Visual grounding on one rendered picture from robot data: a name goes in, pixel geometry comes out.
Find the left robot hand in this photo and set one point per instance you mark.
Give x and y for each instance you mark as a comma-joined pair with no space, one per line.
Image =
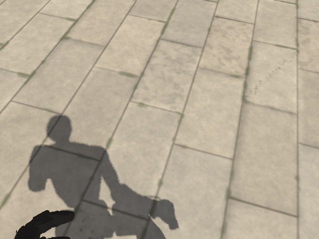
43,222

